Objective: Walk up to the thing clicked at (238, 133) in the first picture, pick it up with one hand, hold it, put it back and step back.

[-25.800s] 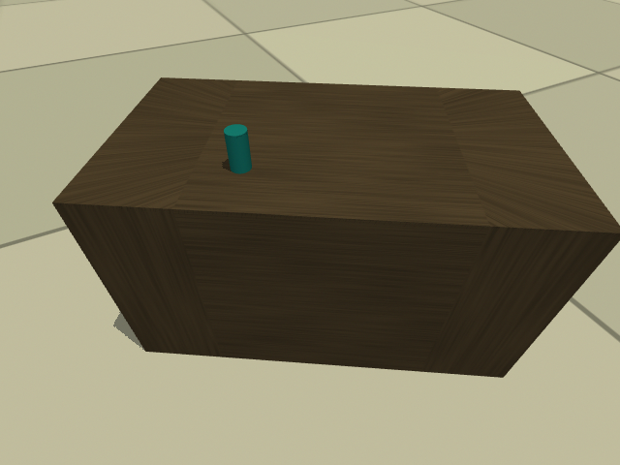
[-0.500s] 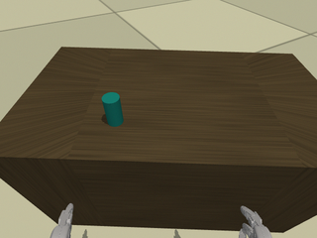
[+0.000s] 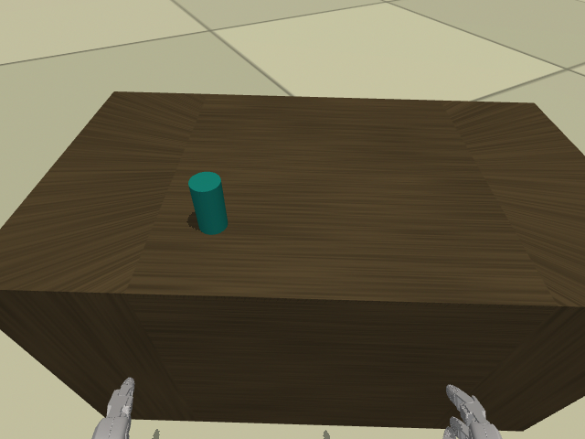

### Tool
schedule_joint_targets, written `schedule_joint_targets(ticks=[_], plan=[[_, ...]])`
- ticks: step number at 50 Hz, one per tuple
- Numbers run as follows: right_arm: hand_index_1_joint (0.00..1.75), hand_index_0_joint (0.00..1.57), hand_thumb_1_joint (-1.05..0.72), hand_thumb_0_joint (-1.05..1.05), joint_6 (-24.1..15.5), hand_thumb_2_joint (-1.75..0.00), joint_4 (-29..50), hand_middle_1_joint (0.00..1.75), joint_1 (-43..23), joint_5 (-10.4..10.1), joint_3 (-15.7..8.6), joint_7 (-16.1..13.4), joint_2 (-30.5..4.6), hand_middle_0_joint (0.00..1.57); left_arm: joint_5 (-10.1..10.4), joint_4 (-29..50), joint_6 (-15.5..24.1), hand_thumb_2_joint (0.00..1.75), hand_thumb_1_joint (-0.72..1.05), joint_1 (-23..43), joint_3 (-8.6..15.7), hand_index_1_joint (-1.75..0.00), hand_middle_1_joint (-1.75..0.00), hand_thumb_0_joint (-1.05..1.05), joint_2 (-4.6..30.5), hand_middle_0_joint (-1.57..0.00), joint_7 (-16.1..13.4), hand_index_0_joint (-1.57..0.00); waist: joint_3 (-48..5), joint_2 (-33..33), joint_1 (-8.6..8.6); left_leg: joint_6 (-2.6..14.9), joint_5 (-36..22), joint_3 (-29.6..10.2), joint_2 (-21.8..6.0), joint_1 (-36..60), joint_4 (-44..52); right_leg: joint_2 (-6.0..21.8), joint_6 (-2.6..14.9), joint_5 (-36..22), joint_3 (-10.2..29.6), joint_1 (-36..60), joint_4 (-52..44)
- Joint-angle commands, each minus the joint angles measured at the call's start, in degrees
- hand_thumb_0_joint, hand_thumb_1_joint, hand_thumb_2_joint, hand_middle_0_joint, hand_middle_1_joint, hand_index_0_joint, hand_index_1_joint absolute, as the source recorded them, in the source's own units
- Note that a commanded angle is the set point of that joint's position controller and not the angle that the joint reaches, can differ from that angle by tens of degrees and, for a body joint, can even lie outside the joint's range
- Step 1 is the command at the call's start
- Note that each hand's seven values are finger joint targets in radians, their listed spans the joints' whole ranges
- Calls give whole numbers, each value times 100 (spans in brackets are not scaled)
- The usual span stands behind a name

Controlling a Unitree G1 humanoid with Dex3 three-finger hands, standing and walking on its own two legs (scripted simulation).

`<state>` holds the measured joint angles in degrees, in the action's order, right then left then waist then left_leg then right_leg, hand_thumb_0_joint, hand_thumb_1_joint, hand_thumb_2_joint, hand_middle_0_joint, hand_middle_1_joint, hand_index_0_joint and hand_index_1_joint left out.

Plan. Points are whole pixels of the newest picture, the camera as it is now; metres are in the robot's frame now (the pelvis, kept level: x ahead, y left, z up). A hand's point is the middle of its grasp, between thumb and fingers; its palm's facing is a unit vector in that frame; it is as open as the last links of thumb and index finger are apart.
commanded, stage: home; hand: left
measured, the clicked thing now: (209, 204) +0.54 +0.16 +0.03
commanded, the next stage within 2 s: stand in 1.00 s
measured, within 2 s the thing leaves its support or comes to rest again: neither
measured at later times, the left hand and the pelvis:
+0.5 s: hand out of the picture +0.17 +0.18 -0.05, palm faces +0.11 -0.96 -0.27, open 17.5 cm; pelvis +0.00 +0.00 +0.00, yaw +0 degrees
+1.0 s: hand out of the picture +0.14 +0.22 -0.10, palm faces -0.02 -0.94 -0.34, open 17.5 cm; pelvis +0.00 +0.00 +0.01, yaw +1 degrees
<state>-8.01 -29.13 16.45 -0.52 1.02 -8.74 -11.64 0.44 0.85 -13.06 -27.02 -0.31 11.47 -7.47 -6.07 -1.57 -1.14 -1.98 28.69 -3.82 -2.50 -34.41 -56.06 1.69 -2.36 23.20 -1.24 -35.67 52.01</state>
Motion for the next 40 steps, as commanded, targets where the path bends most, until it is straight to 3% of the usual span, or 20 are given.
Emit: schedule_joint_targets(ticks=[1,4,8,9,12,18,21,28,31,35,40], plan=[[30,20,-90,0,-335,-90,952,30,-434,13,-304,-71,-700,20,-42,1136,274,5,-56,233,314,-5,-5,0,555,-5,-78,-5,-411,69,6,189,-883,322,213,-21,1088,-190,220,-554,-298,613,-814],[30,20,-90,0,-349,-90,943,30,-468,16,-283,-62,-692,20,-29,1201,268,4,-58,258,309,-5,-5,0,556,-5,-75,-5,-303,-115,75,167,-611,244,186,-100,1200,-192,234,-342,-312,513,-794],[30,20,-90,0,-379,-90,968,30,-445,10,-266,-75,-672,20,-34,1199,254,4,-58,213,283,-5,-5,0,546,-5,-68,-5,-334,-135,48,175,-553,269,205,-103,1194,-190,228,-311,-298,521,-799],[30,20,-90,0,-382,-90,954,30,-387,15,-293,-74,-704,20,-49,1145,255,5,-56,185,241,-5,-5,0,503,-5,-57,-5,-455,-113,-28,165,-808,230,178,-1,1153,-202,228,-537,-310,537,-723],[30,20,-90,0,-383,-90,947,30,-395,8,-278,-92,-673,20,-31,1276,251,5,-56,206,335,-5,-5,0,600,-5,-69,-5,-488,-117,54,170,-858,274,207,-40,1097,-189,232,-548,-301,590,-766],[30,20,-90,0,-387,-90,932,30,-378,22,-294,-111,-683,20,-50,1179,221,5,-56,111,275,-5,-5,0,519,-5,-65,-5,-627,0,-6,172,-1228,312,207,62,977,-204,225,-874,-300,670,-710],[30,20,-90,0,-381,-90,932,30,-400,20,-277,-134,-651,20,-50,1150,205,4,-57,93,350,-5,-5,0,581,-5,-76,-5,-574,72,12,193,-1127,361,234,-1,948,-185,216,-787,-267,688,-793],[30,20,-90,0,-376,-90,919,30,-418,15,-288,-108,-702,20,-37,1149,189,4,-59,159,258,-5,-5,0,526,-5,-63,-5,-391,-61,42,151,-1064,230,172,-12,1119,-216,234,-694,-337,566,-682],[30,20,-90,0,-366,-90,924,30,-376,23,-315,-107,-717,20,-53,1144,189,4,-58,80,258,-5,-5,0,517,-5,-56,-5,-608,-155,25,115,-1455,240,164,140,1066,-236,253,-973,-349,616,-600],[30,20,-90,0,-353,-90,929,30,-380,22,-274,-112,-673,20,-36,1161,153,3,-59,166,313,-5,-5,0,573,-5,-50,-4,-453,-5,7,186,-1075,338,225,-22,997,-194,218,-730,-283,635,-790],[30,20,-90,0,-366,-90,968,30,-388,20,-306,-140,-698,20,-45,1215,156,5,-56,157,322,-5,-5,0,566,-5,-57,-5,-562,32,-12,189,-1121,354,218,46,995,-203,220,-763,-279,626,-766]])
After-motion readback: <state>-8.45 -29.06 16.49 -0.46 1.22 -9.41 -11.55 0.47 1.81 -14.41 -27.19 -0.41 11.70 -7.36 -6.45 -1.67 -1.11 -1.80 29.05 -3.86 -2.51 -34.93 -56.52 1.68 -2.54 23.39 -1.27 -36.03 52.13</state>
